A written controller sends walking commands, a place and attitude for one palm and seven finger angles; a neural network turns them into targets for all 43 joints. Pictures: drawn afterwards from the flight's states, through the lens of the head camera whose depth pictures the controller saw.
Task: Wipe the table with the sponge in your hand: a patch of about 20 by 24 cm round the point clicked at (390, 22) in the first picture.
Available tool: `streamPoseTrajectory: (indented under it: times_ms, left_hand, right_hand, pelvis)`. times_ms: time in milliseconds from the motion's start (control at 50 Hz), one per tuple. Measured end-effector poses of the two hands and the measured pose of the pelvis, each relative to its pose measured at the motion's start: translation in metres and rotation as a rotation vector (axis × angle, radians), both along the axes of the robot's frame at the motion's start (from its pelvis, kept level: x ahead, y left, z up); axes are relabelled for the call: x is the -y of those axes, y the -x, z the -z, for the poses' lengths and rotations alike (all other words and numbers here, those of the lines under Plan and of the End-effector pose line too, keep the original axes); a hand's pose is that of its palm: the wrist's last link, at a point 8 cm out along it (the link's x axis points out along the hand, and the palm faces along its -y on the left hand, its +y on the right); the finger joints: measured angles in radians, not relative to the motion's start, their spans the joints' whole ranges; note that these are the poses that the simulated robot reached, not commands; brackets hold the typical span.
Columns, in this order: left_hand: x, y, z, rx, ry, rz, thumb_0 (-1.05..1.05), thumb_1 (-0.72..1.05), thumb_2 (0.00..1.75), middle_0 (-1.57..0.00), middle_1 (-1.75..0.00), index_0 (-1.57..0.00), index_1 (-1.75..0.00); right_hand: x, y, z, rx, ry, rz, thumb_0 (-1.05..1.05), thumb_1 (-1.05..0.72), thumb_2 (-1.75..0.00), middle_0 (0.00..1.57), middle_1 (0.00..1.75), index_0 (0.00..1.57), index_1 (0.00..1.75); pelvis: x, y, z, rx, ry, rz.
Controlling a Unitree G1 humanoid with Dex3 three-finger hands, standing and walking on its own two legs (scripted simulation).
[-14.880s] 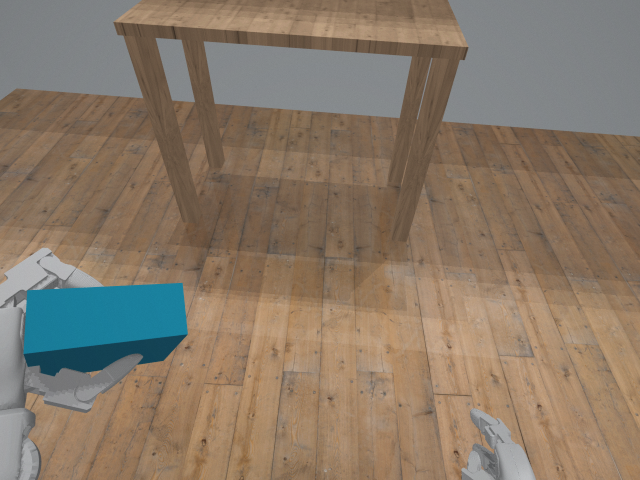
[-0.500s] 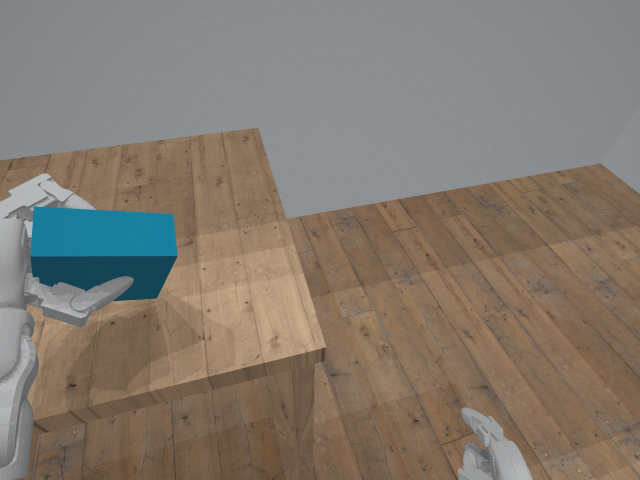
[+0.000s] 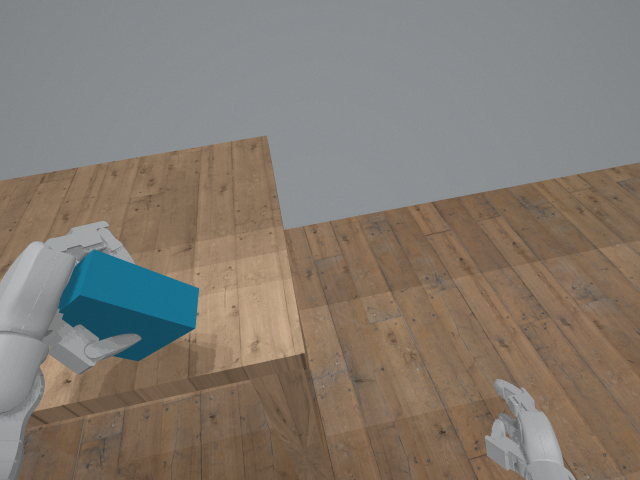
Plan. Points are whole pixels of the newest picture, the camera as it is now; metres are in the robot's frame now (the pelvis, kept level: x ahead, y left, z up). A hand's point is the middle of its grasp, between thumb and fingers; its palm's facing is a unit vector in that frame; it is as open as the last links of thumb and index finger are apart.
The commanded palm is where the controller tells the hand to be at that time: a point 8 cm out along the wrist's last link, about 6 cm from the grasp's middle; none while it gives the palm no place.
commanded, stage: turn the palm down, sponge in hand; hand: left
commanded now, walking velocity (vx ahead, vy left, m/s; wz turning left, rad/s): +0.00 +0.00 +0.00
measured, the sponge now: (135, 316) +0.24 +0.24 +0.13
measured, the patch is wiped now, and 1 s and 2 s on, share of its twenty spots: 0.00 0.00 0.00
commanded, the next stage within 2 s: move the sponge above the wiping area in 1.52 s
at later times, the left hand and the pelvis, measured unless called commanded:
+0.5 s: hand (59, 271) +0.23 +0.28 +0.21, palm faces +0.28 -0.33 -0.90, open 9.4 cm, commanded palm +0.18 +0.31 +0.27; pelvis -0.01 +0.03 +0.00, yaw -1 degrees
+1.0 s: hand out of the picture +0.23 +0.32 +0.26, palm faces +0.33 -0.04 -0.94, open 9.4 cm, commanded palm +0.17 +0.31 +0.30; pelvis -0.03 +0.04 +0.00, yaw -1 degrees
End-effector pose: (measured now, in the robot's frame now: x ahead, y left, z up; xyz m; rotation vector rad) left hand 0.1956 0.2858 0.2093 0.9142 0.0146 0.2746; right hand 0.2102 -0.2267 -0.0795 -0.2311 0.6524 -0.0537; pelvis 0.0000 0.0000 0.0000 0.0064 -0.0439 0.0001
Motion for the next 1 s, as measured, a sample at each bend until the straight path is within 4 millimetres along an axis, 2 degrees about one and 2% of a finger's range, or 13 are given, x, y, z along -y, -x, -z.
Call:
streamPoseTrajectory:
  times_ms: [80, 160, 240, 300, 380, 480, 600, 680, 780, 840, 920, 1000]
  left_hand:
    - [0.011, -0.002, -0.025, 0.096, -0.079, 0.07, -0.01, -0.44, 1.04, -0.8, -1.38, -0.8, -1.38]
    - [-0.002, 0.0, -0.044, 0.149, -0.123, -0.005, -0.01, -0.44, 1.04, -0.8, -1.38, -0.81, -1.38]
    - [-0.023, 0.0, -0.041, 0.061, -0.146, -0.124, -0.01, -0.44, 1.04, -0.8, -1.38, -0.8, -1.38]
    - [-0.029, 0.0, -0.03, -0.032, -0.166, -0.146, -0.01, -0.44, 1.04, -0.8, -1.39, -0.8, -1.39]
    - [-0.017, -0.001, -0.022, -0.066, -0.199, -0.053, -0.01, -0.44, 1.04, -0.8, -1.39, -0.8, -1.38]
    - [-0.006, 0.0, -0.04, 0.05, -0.286, 0.036, -0.01, -0.44, 1.04, -0.8, -1.38, -0.81, -1.38]
    - [-0.036, -0.002, -0.069, 0.125, -0.33, -0.146, -0.01, -0.44, 1.04, -0.8, -1.38, -0.81, -1.38]
    - [-0.049, -0.003, -0.07, 0.05, -0.336, -0.228, 0.0, -0.44, 1.04, -0.8, -1.38, -0.8, -1.38]
    - [-0.034, -0.005, -0.055, -0.053, -0.371, -0.155, -0.01, -0.44, 1.04, -0.8, -1.39, -0.8, -1.39]
    - [-0.022, -0.005, -0.054, -0.066, -0.431, -0.091, -0.01, -0.44, 1.04, -0.8, -1.38, -0.8, -1.38]
    - [-0.018, -0.002, -0.075, -0.005, -0.521, -0.097, 0.0, -0.44, 1.04, -0.8, -1.38, -0.81, -1.38]
    - [-0.029, 0.003, -0.099, 0.051, -0.539, -0.191, 0.0, -0.44, 1.04, -0.8, -1.38, -0.81, -1.38]
  right_hand:
    - [0.001, 0.001, -0.001, -0.01, -0.017, 0.016, 0.01, -0.91, -0.9, 0.21, 0.3, 0.2, 0.29]
    - [0.0, 0.004, 0.001, -0.029, -0.042, 0.03, 0.01, -0.91, -0.9, 0.21, 0.3, 0.2, 0.29]
    - [-0.002, 0.007, 0.005, -0.041, -0.049, 0.032, 0.01, -0.91, -0.9, 0.21, 0.3, 0.2, 0.29]
    - [-0.006, 0.007, 0.006, -0.042, -0.041, 0.028, 0.01, -0.91, -0.9, 0.21, 0.3, 0.2, 0.29]
    - [-0.015, 0.006, 0.002, -0.032, -0.019, 0.016, 0.01, -0.91, -0.9, 0.21, 0.3, 0.2, 0.29]
    - [-0.031, 0.003, -0.007, -0.013, -0.019, 0.001, 0.01, -0.91, -0.9, 0.2, 0.3, 0.2, 0.29]
    - [-0.053, -0.001, -0.01, -0.009, -0.061, -0.03, 0.01, -0.91, -0.9, 0.21, 0.3, 0.2, 0.29]
    - [-0.065, -0.005, -0.012, 0.002, -0.084, -0.051, 0.01, -0.91, -0.9, 0.21, 0.3, 0.2, 0.29]
    - [-0.076, -0.007, -0.013, 0.007, -0.086, -0.078, 0.01, -0.91, -0.9, 0.21, 0.3, 0.2, 0.29]
    - [-0.08, -0.009, -0.012, -0.003, -0.077, -0.096, 0.01, -0.91, -0.9, 0.21, 0.3, 0.2, 0.29]
    - [-0.083, -0.01, -0.011, -0.017, -0.078, -0.117, 0.01, -0.91, -0.9, 0.21, 0.3, 0.2, 0.29]
    - [-0.083, -0.011, -0.01, -0.024, -0.1, -0.121, 0.01, -0.91, -0.9, 0.21, 0.3, 0.2, 0.29]
  pelvis:
    - [0.003, -0.005, 0.0, -0.007, -0.004, 0.01]
    - [0.001, -0.008, 0.0, -0.002, -0.002, 0.013]
    - [-0.005, -0.006, 0.0, 0.004, -0.001, 0.016]
    - [-0.011, -0.003, 0.0, 0.004, -0.001, 0.017]
    - [-0.019, 0.002, -0.001, 0.0, -0.001, 0.019]
    - [-0.026, 0.006, -0.001, 0.003, 0.001, 0.025]
    - [-0.036, 0.013, -0.002, 0.021, 0.003, 0.027]
    - [-0.042, 0.018, -0.003, 0.021, 0.001, 0.026]
    - [-0.046, 0.025, -0.004, 0.019, -0.003, 0.024]
    - [-0.045, 0.027, -0.003, 0.021, -0.005, 0.024]
    - [-0.043, 0.028, -0.002, 0.028, -0.006, 0.025]
    - [-0.04, 0.029, -0.003, 0.029, -0.006, 0.024]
